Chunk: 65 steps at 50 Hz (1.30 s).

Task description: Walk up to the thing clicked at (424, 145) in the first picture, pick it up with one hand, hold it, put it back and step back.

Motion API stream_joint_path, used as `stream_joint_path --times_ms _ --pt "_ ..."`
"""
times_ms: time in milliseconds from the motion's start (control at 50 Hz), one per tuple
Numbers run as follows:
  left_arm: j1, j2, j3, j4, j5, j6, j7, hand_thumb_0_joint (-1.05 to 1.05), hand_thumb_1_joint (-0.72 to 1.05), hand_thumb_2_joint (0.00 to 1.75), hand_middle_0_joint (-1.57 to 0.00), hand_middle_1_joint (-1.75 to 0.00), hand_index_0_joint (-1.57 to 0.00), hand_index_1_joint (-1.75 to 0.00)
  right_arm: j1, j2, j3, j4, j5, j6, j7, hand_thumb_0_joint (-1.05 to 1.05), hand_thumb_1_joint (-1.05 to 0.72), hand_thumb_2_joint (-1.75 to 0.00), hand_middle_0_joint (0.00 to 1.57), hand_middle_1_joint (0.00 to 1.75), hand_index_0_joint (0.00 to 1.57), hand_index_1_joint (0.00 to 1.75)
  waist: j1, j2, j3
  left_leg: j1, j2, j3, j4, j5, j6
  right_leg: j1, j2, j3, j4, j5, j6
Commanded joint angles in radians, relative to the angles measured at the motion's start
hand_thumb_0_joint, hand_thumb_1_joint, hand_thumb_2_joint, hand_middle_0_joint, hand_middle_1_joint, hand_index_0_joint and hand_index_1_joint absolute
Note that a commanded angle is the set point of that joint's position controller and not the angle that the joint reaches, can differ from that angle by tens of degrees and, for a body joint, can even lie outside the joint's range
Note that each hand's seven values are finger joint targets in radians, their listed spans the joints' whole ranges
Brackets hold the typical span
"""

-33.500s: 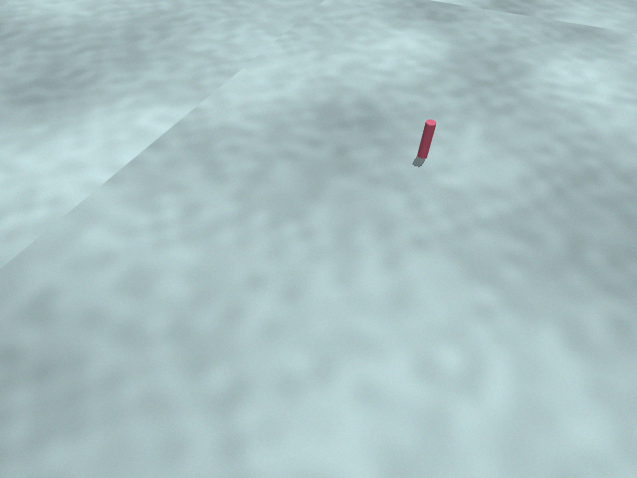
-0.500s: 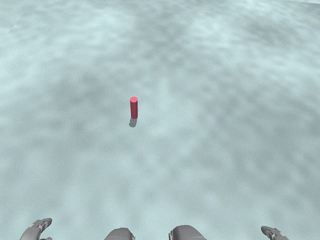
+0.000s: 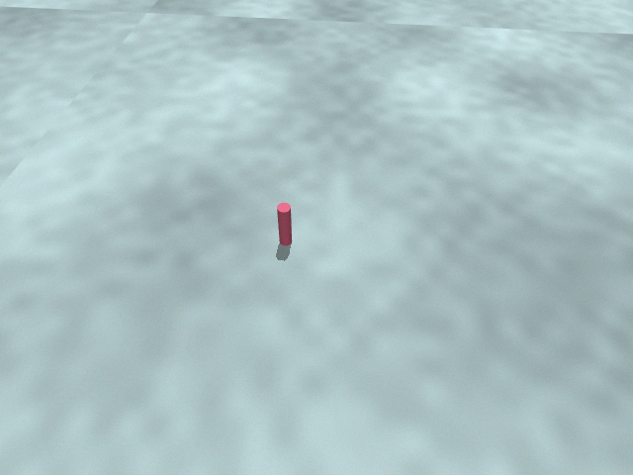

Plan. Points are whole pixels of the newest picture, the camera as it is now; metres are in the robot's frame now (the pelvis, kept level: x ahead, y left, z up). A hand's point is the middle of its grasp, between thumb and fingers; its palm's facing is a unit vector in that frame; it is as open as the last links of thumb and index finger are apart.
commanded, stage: step back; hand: left
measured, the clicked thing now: (284, 225) +1.07 +0.16 -0.66
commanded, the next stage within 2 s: stand in 0.78 s
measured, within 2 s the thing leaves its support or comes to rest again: neither
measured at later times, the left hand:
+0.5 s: hand out of the picture +0.13 +0.23 -0.13, palm faces +0.05 -0.93 -0.36, open 7.4 cm
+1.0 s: hand (134, 470) +0.15 +0.25 -0.13, palm faces +0.03 -0.94 -0.33, open 7.4 cm
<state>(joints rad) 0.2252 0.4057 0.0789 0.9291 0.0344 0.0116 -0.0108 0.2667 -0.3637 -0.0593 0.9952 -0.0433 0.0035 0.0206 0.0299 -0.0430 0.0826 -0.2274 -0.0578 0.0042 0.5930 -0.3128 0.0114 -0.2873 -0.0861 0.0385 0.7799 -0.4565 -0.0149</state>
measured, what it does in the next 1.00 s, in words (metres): steps on the spot: right foot, then left foot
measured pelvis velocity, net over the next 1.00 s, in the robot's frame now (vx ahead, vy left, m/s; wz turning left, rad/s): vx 0.07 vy -0.01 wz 0.03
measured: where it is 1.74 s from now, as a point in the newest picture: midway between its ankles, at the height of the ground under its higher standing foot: outside the picture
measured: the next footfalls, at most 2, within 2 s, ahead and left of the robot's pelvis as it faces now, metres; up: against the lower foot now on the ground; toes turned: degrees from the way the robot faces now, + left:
right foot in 0.24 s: +0.11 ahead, -0.15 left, +0.00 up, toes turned -1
left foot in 0.54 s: +0.11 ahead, +0.12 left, +0.00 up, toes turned +2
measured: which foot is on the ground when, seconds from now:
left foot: down 0.00-0.28, up 0.30-0.52, down 0.54-1.00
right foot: up 0.00-0.22, down 0.24-1.00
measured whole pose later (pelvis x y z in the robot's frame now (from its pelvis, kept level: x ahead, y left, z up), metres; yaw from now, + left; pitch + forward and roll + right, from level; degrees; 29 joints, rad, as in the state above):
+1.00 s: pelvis +0.07 -0.01 +0.02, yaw +2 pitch -3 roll +0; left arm 0.08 0.35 0.00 1.12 0.00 -0.02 -0.01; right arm 0.03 -0.34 0.00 1.09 -0.01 -0.02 0.01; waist 0.02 0.00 0.07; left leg -0.14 0.00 0.00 0.40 -0.21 0.00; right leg -0.12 -0.05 -0.04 0.39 -0.22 0.04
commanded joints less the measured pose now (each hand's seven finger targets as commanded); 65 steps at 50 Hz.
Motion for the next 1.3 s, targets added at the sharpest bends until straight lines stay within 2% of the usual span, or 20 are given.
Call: stream_joint_path --times_ms 0,40,80,140,200,220,260,280,300,360,440,480,500,540,560,580,660,900,1160,1280 --pt "-0.124 0.243 0.051 -0.09 -0.006 -0.031 0.008 0.0 0.9 0.9 -0.2 -0.3 -0.2 -0.3 -0.008 -0.361 -0.1 -0.095 0.006 -0.057 -0.018 0.0 -0.9 -0.9 0.2 0.3 0.2 0.3 -0.055 0.111 0.065 -0.015 0.414 -0.615 -0.407 -0.437 0.264 -0.267 0.018 0.054 0.216 -0.084 -0.025" --pt "-0.058 0.203 0.043 -0.067 -0.013 -0.042 0.001 0.0 0.9 0.9 -0.2 -0.3 -0.2 -0.3 -0.044 -0.279 -0.07 -0.108 0.001 -0.068 -0.021 0.0 -0.9 -0.9 0.2 0.3 0.2 0.3 -0.021 0.122 0.035 0.055 0.3 -0.397 -0.334 -0.186 0.191 -0.263 0.009 0.036 0.14 -0.016 -0.021" --pt "-0.064 0.181 0.041 -0.061 -0.009 -0.042 -0.01 0.0 0.9 0.9 -0.2 -0.3 -0.2 -0.3 0.0 -0.278 -0.075 -0.095 0.005 -0.073 -0.02 0.0 -0.9 -0.9 0.2 0.3 0.2 0.3 -0.048 0.16 0.004 0.063 0.272 -0.337 -0.308 -0.069 0.176 -0.211 0.03 -0.015 0.063 0.005 -0.011" --pt "-0.061 0.167 0.038 -0.061 -0.01 -0.046 -0.011 0.0 0.9 0.9 -0.2 -0.3 -0.2 -0.3 -0.022 -0.276 -0.07 -0.11 0.006 -0.062 -0.018 0.0 -0.9 -0.9 0.2 0.3 0.2 0.3 -0.049 0.213 -0.028 0.016 0.258 -0.264 -0.268 -0.023 0.178 -0.1 0.059 -0.055 -0.066 0.035 -0.002" --pt "0.014 0.156 0.043 -0.004 -0.011 -0.054 0.003 0.0 0.9 0.9 -0.2 -0.3 -0.2 -0.3 -0.101 -0.234 -0.045 -0.129 0.02 -0.036 -0.019 0.0 -0.9 -0.9 0.2 0.3 0.2 0.3 0.017 0.187 -0.054 -0.175 0.199 -0.155 -0.12 -0.023 0.11 0.181 0.107 -0.105 -0.278 0.209 -0.004" --pt "0.045 0.165 0.044 0.009 -0.008 -0.06 0.012 0.0 0.9 0.9 -0.2 -0.3 -0.2 -0.3 -0.092 -0.187 -0.026 -0.131 0.026 -0.031 -0.022 0.0 -0.9 -0.9 0.2 0.3 0.2 0.3 0.037 0.117 -0.079 -0.214 0.162 -0.119 -0.016 0.002 0.078 0.267 0.09 -0.062 -0.347 0.233 -0.008" --pt "0.031 0.278 0.066 -0.015 0.008 -0.077 0.026 0.0 0.9 0.9 -0.2 -0.3 -0.2 -0.3 -0.039 -0.104 0.003 -0.141 0.033 -0.025 -0.033 0.0 -0.9 -0.9 0.2 0.3 0.2 0.3 0.024 -0.138 -0.088 -0.348 -0.009 -0.098 0.265 -0.24 -0.001 0.258 -0.248 0.45 -0.525 0.087 -0.116" --pt "-0.053 0.296 0.066 -0.036 0.004 -0.073 0.024 0.0 0.9 0.9 -0.2 -0.3 -0.2 -0.3 -0.026 -0.188 -0.023 -0.11 0.027 -0.018 -0.042 0.0 -0.9 -0.9 0.2 0.3 0.2 0.3 0.01 -0.054 -0.072 -0.255 0.051 -0.13 0.326 -0.275 -0.002 0.116 -0.315 0.483 -0.524 -0.015 -0.205" --pt "-0.108 0.288 0.061 -0.05 0.0 -0.07 0.021 0.0 0.9 0.9 -0.2 -0.3 -0.2 -0.3 0.0 -0.214 -0.034 -0.087 0.025 -0.02 -0.045 0.0 -0.9 -0.9 0.2 0.3 0.2 0.3 -0.011 -0.062 -0.028 -0.197 0.079 -0.118 0.331 -0.272 -0.006 0.018 -0.313 0.457 -0.497 0.019 -0.235" --pt "-0.123 0.222 0.042 -0.041 -0.009 -0.077 0.024 0.0 0.9 0.9 -0.2 -0.3 -0.2 -0.3 0.003 -0.195 -0.024 -0.048 0.033 -0.022 -0.037 0.0 -0.9 -0.9 0.2 0.3 0.2 0.3 -0.021 -0.069 -0.022 -0.195 0.071 -0.128 0.28 -0.18 0.002 0.053 -0.183 0.225 -0.446 0.242 -0.155" --pt "-0.127 0.232 0.041 -0.029 -0.011 -0.075 0.024 0.0 0.9 0.9 -0.2 -0.3 -0.2 -0.3 -0.005 -0.18 -0.02 -0.035 0.027 -0.026 -0.035 0.0 -0.9 -0.9 0.2 0.3 0.2 0.3 -0.016 -0.123 -0.081 -0.087 0.076 -0.032 0.107 -0.131 -0.013 0.064 -0.183 0.137 -0.36 0.51 -0.152" --pt "-0.172 0.218 0.034 -0.032 -0.02 -0.064 0.024 0.0 0.9 0.9 -0.2 -0.3 -0.2 -0.3 0.025 -0.165 -0.022 -0.011 0.023 -0.034 -0.035 0.0 -0.9 -0.9 0.2 0.3 0.2 0.3 -0.051 -0.124 -0.111 0.004 0.057 0.016 -0.089 0.025 -0.006 0.067 -0.15 0.069 -0.277 0.561 -0.123" --pt "-0.167 0.202 0.025 -0.03 -0.023 -0.059 0.024 0.0 0.9 0.9 -0.2 -0.3 -0.2 -0.3 0.016 -0.171 -0.029 -0.003 0.019 -0.038 -0.036 0.0 -0.9 -0.9 0.2 0.3 0.2 0.3 -0.05 -0.085 -0.117 0.046 0.059 -0.006 -0.144 0.156 -0.002 0.051 -0.118 0.042 -0.227 0.564 -0.088" --pt "-0.142 0.151 0.007 -0.034 -0.036 -0.051 0.025 0.0 0.9 0.9 -0.2 -0.3 -0.2 -0.3 -0.043 -0.225 -0.039 -0.019 0.011 -0.043 -0.043 0.0 -0.9 -0.9 0.2 0.3 0.2 0.3 -0.022 0.042 -0.159 0.102 0.211 -0.19 -0.149 0.405 0.056 0.0 -0.027 -0.017 -0.139 0.434 -0.019" --pt "-0.137 0.146 0.004 -0.012 -0.047 -0.043 0.024 0.0 0.9 0.9 -0.2 -0.3 -0.2 -0.3 -0.131 -0.258 -0.034 -0.039 0.019 -0.044 -0.04 0.0 -0.9 -0.9 0.2 0.3 0.2 0.3 0.007 0.097 -0.136 -0.014 0.272 -0.266 -0.17 0.304 0.117 0.042 0.043 -0.047 -0.15 0.19 0.004" --pt "-0.134 0.155 0.008 0.012 -0.042 -0.043 0.028 0.0 0.9 0.9 -0.2 -0.3 -0.2 -0.3 -0.169 -0.262 -0.031 -0.036 0.024 -0.041 -0.036 0.0 -0.9 -0.9 0.2 0.3 0.2 0.3 0.009 0.116 -0.118 -0.081 0.29 -0.269 -0.162 0.271 0.138 0.114 0.044 -0.036 -0.19 0.116 -0.006" --pt "-0.154 0.185 0.006 0.037 -0.035 -0.057 0.024 0.0 0.9 0.9 -0.2 -0.3 -0.2 -0.3 -0.179 -0.198 -0.005 -0.007 0.027 -0.038 -0.035 0.0 -0.9 -0.9 0.2 0.3 0.2 0.3 -0.006 0.102 -0.13 -0.06 0.174 -0.128 -0.137 0.31 0.03 0.182 -0.037 0.018 -0.282 0.39 -0.028" --pt "-0.185 0.156 -0.037 0.12 -0.031 -0.054 0.019 0.0 0.9 0.9 -0.2 -0.3 -0.2 -0.3 -0.233 -0.192 0.005 0.051 0.04 -0.049 -0.028 0.0 -0.9 -0.9 0.2 0.3 0.2 0.3 -0.027 0.049 -0.171 0.16 0.199 -0.106 -0.236 0.5 0.016 0.215 -0.049 -0.009 -0.416 0.539 0.001" --pt "-0.19 0.16 -0.045 0.156 -0.023 -0.058 0.016 0.0 0.9 0.9 -0.2 -0.3 -0.2 -0.3 -0.267 -0.179 0.011 0.079 0.035 -0.038 -0.016 0.0 -0.9 -0.9 0.2 0.3 0.2 0.3 -0.027 0.037 -0.091 0.09 0.178 -0.092 -0.336 0.204 -0.002 0.191 -0.054 0.009 -0.528 0.308 0.01" --pt "-0.173 0.155 -0.048 0.159 -0.023 -0.059 0.016 0.0 0.9 0.9 -0.2 -0.3 -0.2 -0.3 -0.254 -0.186 0.01 0.093 0.034 -0.038 -0.015 0.0 -0.9 -0.9 0.2 0.3 0.2 0.3 -0.026 0.044 -0.099 0.097 0.18 -0.092 -0.332 0.205 -0.005 0.185 -0.057 0.014 -0.537 0.3 0.007"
